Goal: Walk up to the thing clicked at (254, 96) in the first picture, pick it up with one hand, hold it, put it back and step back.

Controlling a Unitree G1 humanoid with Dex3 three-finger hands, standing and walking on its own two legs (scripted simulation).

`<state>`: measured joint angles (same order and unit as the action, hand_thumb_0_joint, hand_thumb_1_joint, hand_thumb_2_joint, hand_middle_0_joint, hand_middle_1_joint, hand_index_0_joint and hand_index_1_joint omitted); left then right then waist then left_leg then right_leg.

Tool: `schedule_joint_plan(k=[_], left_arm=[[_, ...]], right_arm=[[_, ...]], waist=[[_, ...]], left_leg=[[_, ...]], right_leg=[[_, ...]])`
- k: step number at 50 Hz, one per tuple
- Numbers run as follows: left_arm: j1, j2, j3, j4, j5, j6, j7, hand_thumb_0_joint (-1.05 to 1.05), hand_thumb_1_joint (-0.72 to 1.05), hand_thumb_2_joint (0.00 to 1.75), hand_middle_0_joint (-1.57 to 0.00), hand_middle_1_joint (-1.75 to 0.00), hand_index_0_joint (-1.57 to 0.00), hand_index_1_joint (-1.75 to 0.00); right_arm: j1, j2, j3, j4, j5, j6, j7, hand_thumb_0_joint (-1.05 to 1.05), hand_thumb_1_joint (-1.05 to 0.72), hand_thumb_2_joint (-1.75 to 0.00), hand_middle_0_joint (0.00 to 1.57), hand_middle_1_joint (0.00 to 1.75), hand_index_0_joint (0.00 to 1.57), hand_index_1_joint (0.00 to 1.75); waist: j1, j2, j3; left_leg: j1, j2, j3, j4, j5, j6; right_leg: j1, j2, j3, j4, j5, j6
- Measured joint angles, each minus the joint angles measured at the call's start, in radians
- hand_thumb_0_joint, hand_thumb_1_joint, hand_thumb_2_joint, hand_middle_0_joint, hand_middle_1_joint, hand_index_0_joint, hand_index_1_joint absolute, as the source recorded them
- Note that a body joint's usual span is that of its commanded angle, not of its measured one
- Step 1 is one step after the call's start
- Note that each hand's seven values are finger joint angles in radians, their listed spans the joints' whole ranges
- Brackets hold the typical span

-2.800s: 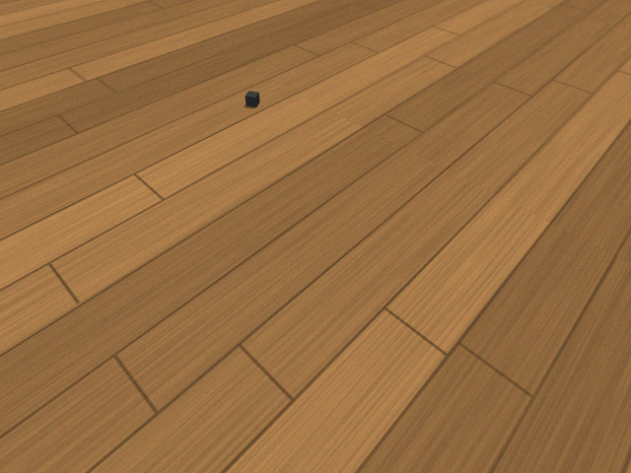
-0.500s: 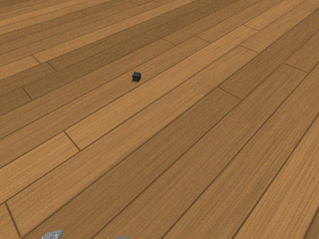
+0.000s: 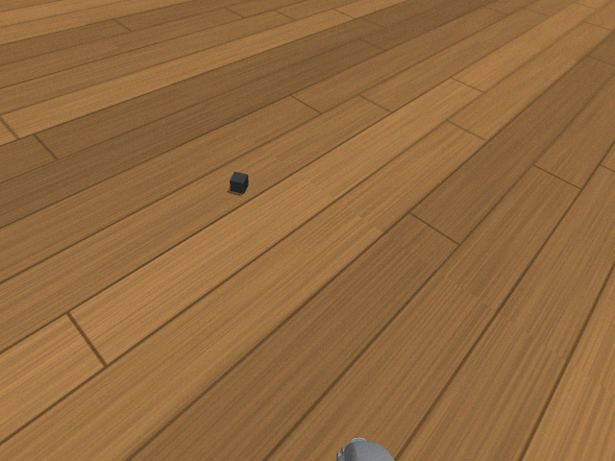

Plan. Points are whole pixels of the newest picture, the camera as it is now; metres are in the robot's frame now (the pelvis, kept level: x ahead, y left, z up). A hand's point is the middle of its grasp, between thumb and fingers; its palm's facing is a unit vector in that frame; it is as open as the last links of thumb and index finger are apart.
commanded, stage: walk up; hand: left
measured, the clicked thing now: (239, 182) +1.40 +0.23 -0.74
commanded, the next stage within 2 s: none
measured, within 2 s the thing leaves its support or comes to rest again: neither
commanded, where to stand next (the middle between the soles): +1.01 -0.04 m, yaw +2 degrees
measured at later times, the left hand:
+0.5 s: hand (168, 364) +0.29 +0.20 -0.12, palm faces +0.01 -0.92 -0.40, open 7.4 cm
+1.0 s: hand (168, 267) +0.50 +0.25 -0.15, palm faces +0.01 -0.94 -0.33, open 7.4 cm
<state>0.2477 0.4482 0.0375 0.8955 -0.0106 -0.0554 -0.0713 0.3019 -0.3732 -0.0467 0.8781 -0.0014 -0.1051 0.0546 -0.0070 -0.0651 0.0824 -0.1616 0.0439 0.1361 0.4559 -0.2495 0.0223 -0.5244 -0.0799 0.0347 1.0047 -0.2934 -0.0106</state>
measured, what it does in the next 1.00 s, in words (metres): walks ahead: right foot, then left foot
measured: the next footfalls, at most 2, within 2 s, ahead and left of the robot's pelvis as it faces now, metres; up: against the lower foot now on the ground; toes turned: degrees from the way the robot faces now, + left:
right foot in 0.20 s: +0.28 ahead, -0.16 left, +0.00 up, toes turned -6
left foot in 0.74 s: +0.50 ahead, +0.09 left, +0.00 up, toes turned +7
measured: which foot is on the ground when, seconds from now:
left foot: down 0.00-0.24, up 0.26-0.72, down 0.74-1.00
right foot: up 0.00-0.18, down 0.20-0.78, up 0.80-1.00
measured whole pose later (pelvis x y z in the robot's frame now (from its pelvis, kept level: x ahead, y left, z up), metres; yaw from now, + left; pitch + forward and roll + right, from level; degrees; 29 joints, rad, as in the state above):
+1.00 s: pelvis +0.45 -0.02 +0.00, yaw +2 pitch -4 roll +0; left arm 0.29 0.44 0.05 0.88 -0.01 -0.04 -0.06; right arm 0.28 -0.37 -0.04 0.85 0.00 -0.09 0.05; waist 0.00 -0.06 0.09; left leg -0.18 0.03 0.08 0.48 -0.23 0.03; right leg -0.49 -0.09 0.03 0.99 -0.31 -0.01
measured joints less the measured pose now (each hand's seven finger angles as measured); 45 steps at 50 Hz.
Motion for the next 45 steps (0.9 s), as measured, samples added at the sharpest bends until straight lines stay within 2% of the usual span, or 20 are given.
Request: schedule_joint_plan(k=[2, 5, 7, 10, 11, 12, 13, 14, 16, 18, 21, 24, 27, 30, 33, 36, 37, 39, 42, 45], left_arm=[[-0.012, -0.002, 0.003, -0.007, 0.008, 0.005, -0.012, 0.01, 0.9, 0.9, -0.2, -0.3, -0.2, -0.3], [-0.037, -0.007, 0.008, -0.007, 0.017, 0.011, -0.026, 0.01, 0.9, 0.9, -0.2, -0.3, -0.2, -0.3], [-0.052, -0.011, 0.012, -0.003, 0.019, 0.012, -0.03, 0.01, 0.9, 0.9, -0.2, -0.3, -0.2, -0.3], [-0.064, -0.016, 0.017, 0.002, 0.021, 0.007, -0.031, 0.01, 0.9, 0.9, -0.2, -0.3, -0.2, -0.3], [-0.072, -0.028, 0.022, 0.007, 0.023, 0.002, -0.027, 0.01, 0.9, 0.9, -0.2, -0.3, -0.2, -0.3], [-0.082, -0.041, 0.025, 0.005, 0.025, -0.005, -0.022, 0.01, 0.9, 0.9, -0.2, -0.3, -0.2, -0.3], [-0.088, -0.047, 0.024, -0.005, 0.027, -0.014, -0.018, 0.01, 0.9, 0.9, -0.2, -0.3, -0.2, -0.3], [-0.089, -0.051, 0.022, -0.015, 0.023, -0.023, -0.014, 0.01, 0.9, 0.9, -0.2, -0.3, -0.2, -0.3], [-0.079, -0.066, 0.014, -0.028, 0.01, -0.032, -0.004, 0.01, 0.9, 0.9, -0.2, -0.3, -0.2, -0.3], [-0.054, -0.08, 0.006, -0.03, 0.004, -0.036, 0.006, 0.01, 0.9, 0.89, -0.2, -0.3, -0.21, -0.3], [-0.006, -0.083, 0.0, -0.018, 0.001, -0.037, 0.016, 0.01, 0.9, 0.89, -0.2, -0.3, -0.21, -0.3], [0.034, -0.078, 0.0, -0.007, 0.006, -0.035, 0.02, 0.01, 0.9, 0.89, -0.2, -0.3, -0.21, -0.3], [0.065, -0.07, 0.005, -0.006, 0.016, -0.035, 0.021, 0.01, 0.9, 0.89, -0.2, -0.3, -0.21, -0.3], [0.087, -0.057, 0.015, -0.01, 0.023, -0.037, 0.021, 0.01, 0.9, 0.89, -0.2, -0.3, -0.21, -0.3], [0.104, -0.038, 0.025, -0.01, 0.025, -0.035, 0.022, 0.01, 0.9, 0.89, -0.2, -0.3, -0.21, -0.3], [0.118, -0.02, 0.027, -0.006, 0.026, -0.025, 0.024, 0.01, 0.9, 0.9, -0.2, -0.3, -0.21, -0.3], [0.12, -0.013, 0.027, -0.003, 0.025, -0.02, 0.025, 0.01, 0.9, 0.9, -0.2, -0.3, -0.21, -0.3], [0.111, -0.009, 0.026, 0.004, 0.021, -0.006, 0.034, 0.01, 0.9, 0.9, -0.2, -0.3, -0.21, -0.3], [0.091, -0.034, 0.005, 0.014, 0.015, 0.013, 0.04, 0.01, 0.9, 0.9, -0.2, -0.3, -0.2, -0.3], [0.07, -0.025, -0.005, 0.009, 0.006, 0.011, 0.034, 0.01, 0.9, 0.9, -0.2, -0.3, -0.2, -0.3]], right_arm=[[0.024, -0.009, -0.002, 0.009, -0.001, 0.002, 0.002, 0.0, -0.9, -0.9, 0.21, 0.3, 0.21, 0.3], [0.048, -0.026, -0.007, 0.015, -0.003, 0.003, 0.004, 0.0, -0.9, -0.9, 0.21, 0.3, 0.21, 0.3], [0.059, -0.039, -0.01, 0.018, -0.004, 0.008, 0.004, 0.0, -0.9, -0.9, 0.21, 0.3, 0.21, 0.3], [0.08, -0.055, -0.018, 0.022, -0.005, 0.019, -0.001, 0.0, -0.9, -0.9, 0.21, 0.3, 0.21, 0.3], [0.078, -0.065, -0.022, 0.028, -0.006, 0.025, -0.005, 0.0, -0.9, -0.9, 0.21, 0.3, 0.21, 0.3], [0.07, -0.071, -0.026, 0.036, -0.007, 0.031, -0.01, 0.0, -0.9, -0.9, 0.2, 0.3, 0.21, 0.3], [0.063, -0.066, -0.025, 0.039, -0.005, 0.038, -0.015, 0.0, -0.9, -0.9, 0.2, 0.3, 0.21, 0.3], [0.056, -0.06, -0.019, 0.041, -0.004, 0.042, -0.017, 0.0, -0.91, -0.9, 0.2, 0.3, 0.2, 0.3], [0.037, -0.056, -0.006, 0.048, -0.003, 0.047, -0.017, 0.01, -0.91, -0.9, 0.2, 0.3, 0.2, 0.3], [0.013, -0.058, -0.002, 0.047, 0.007, 0.047, -0.014, 0.01, -0.91, -0.9, 0.2, 0.3, 0.2, 0.3], [-0.02, -0.062, -0.004, 0.023, 0.009, 0.045, -0.004, 0.0, -0.91, -0.9, 0.2, 0.3, 0.2, 0.3], [-0.037, -0.065, -0.016, 0.008, 0.003, 0.051, 0.008, 0.0, -0.91, -0.9, 0.2, 0.3, 0.2, 0.3], [-0.038, -0.067, -0.027, 0.015, -0.006, 0.065, 0.019, 0.0, -0.91, -0.9, 0.2, 0.3, 0.2, 0.3], [-0.039, -0.064, -0.031, 0.028, -0.016, 0.075, 0.029, 0.0, -0.91, -0.9, 0.2, 0.3, 0.2, 0.3], [-0.048, -0.057, -0.029, 0.033, -0.023, 0.075, 0.037, 0.0, -0.91, -0.9, 0.2, 0.3, 0.2, 0.3], [-0.055, -0.048, -0.027, 0.032, -0.026, 0.067, 0.039, 0.0, -0.91, -0.9, 0.2, 0.3, 0.2, 0.3], [-0.061, -0.041, -0.027, 0.031, -0.028, 0.06, 0.036, 0.0, -0.91, -0.9, 0.2, 0.3, 0.2, 0.3], [-0.082, -0.027, -0.025, 0.018, -0.039, 0.041, 0.028, 0.0, -0.91, -0.9, 0.2, 0.3, 0.2, 0.3], [-0.089, -0.025, -0.024, -0.022, -0.021, 0.019, 0.013, 0.0, -0.91, -0.9, 0.2, 0.3, 0.21, 0.3], [-0.071, -0.006, -0.007, -0.035, -0.002, 0.014, -0.003, 0.0, -0.91, -0.9, 0.2, 0.3, 0.21, 0.3]], waist=[[-0.003, 0.005, -0.004], [-0.017, 0.016, -0.004], [-0.028, 0.025, -0.009], [-0.039, 0.045, -0.034], [-0.035, 0.075, -0.035], [-0.033, 0.107, -0.027], [-0.029, 0.115, -0.021], [-0.019, 0.108, -0.016], [0.003, 0.099, -0.012], [0.019, 0.107, -0.011], [0.03, 0.122, -0.013], [0.031, 0.136, -0.014], [0.035, 0.14, -0.021], [0.048, 0.131, -0.019], [0.054, 0.115, -0.01], [0.057, 0.09, -0.014], [0.056, 0.069, -0.012], [0.06, 0.015, 0.012], [0.03, 0.042, 0.026], [0.016, 0.03, 0.025]], left_leg=[[0.049, -0.003, 0.007, -0.026, -0.019, -0.004], [0.108, -0.004, 0.011, -0.04, -0.06, -0.024], [0.137, -0.002, 0.01, -0.027, -0.101, -0.041], [0.164, 0.015, 0.002, 0.036, -0.191, -0.065], [0.159, 0.044, -0.003, 0.09, -0.23, -0.058], [0.132, 0.077, -0.023, 0.184, -0.246, -0.036], [0.085, 0.077, -0.06, 0.311, -0.243, -0.017], [0.032, 0.055, -0.086, 0.441, -0.244, -0.007], [-0.074, 0.013, -0.112, 0.63, -0.21, 0.005], [-0.166, -0.003, -0.134, 0.691, -0.141, 0.015], [-0.274, 0.008, -0.168, 0.64, -0.037, 0.015], [-0.353, 0.018, -0.198, 0.564, 0.048, -0.001], [-0.393, 0.026, -0.2, 0.453, 0.1, -0.019], [-0.39, 0.035, -0.185, 0.321, 0.133, -0.024], [-0.353, 0.049, -0.156, 0.197, 0.151, -0.014], [-0.284, 0.046, -0.122, 0.112, 0.127, 0.007], [-0.265, 0.031, -0.11, 0.101, 0.144, 0.003], [-0.248, -0.008, -0.071, 0.148, 0.099, 0.0], [-0.217, 0.001, -0.078, 0.178, 0.037, 0.01], [-0.13, -0.002, -0.071, 0.1, 0.04, 0.005]], right_leg=[[-0.024, -0.025, -0.019, -0.109, 0.038, 0.01], [-0.017, -0.043, -0.04, -0.285, 0.135, 0.005], [0.009, -0.041, -0.053, -0.364, 0.189, -0.004], [0.081, -0.018, -0.083, -0.422, 0.198, -0.017], [0.092, 0.006, -0.097, -0.402, 0.166, -0.014], [0.101, 0.028, -0.118, -0.371, 0.129, -0.016], [0.108, 0.032, -0.129, -0.342, 0.096, -0.02], [0.12, 0.027, -0.128, -0.328, 0.071, -0.025], [0.17, 0.02, -0.122, -0.355, 0.056, -0.031], [0.233, 0.026, -0.123, -0.422, 0.066, -0.031], [0.313, 0.051, -0.125, -0.515, 0.079, -0.035], [0.378, 0.075, -0.14, -0.576, 0.073, -0.038], [0.432, 0.091, -0.161, -0.618, 0.054, -0.036], [0.472, 0.1, -0.174, -0.631, 0.021, -0.028], [0.502, 0.101, -0.186, -0.61, -0.035, -0.017], [0.52, 0.086, -0.195, -0.55, -0.118, 0.003], [0.519, 0.065, -0.195, -0.51, -0.156, 0.01], [0.464, 0.003, -0.16, -0.327, -0.193, -0.015], [0.298, 0.052, -0.069, 0.023, -0.208, -0.035], [0.16, 0.054, -0.016, 0.13, -0.131, -0.034]])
